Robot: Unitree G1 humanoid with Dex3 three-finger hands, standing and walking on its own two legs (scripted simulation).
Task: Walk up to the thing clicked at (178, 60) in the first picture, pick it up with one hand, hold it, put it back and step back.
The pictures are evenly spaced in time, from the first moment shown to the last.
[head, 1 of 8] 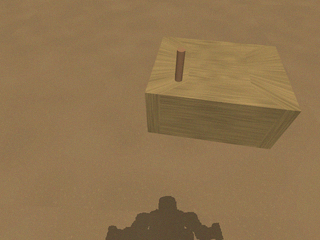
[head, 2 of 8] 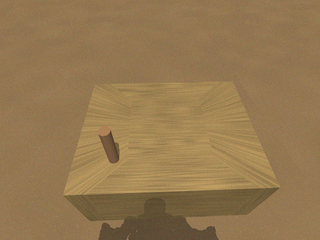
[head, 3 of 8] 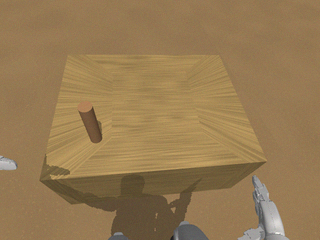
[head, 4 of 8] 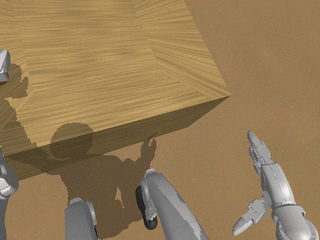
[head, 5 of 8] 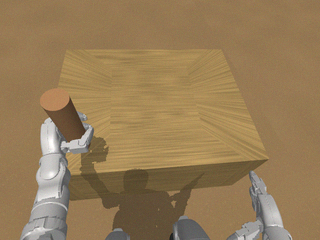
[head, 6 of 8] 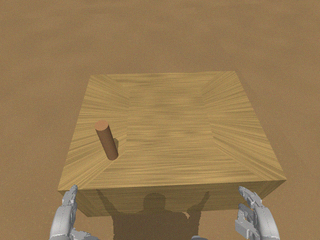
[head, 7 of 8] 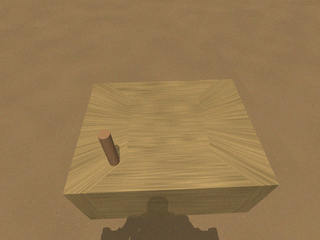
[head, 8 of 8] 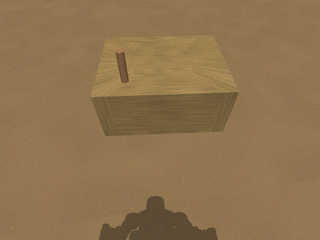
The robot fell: no
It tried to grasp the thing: yes
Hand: left
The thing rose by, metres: 0.30
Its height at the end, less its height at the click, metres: +0.00
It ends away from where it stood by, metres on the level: 0.02
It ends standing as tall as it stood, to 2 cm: yes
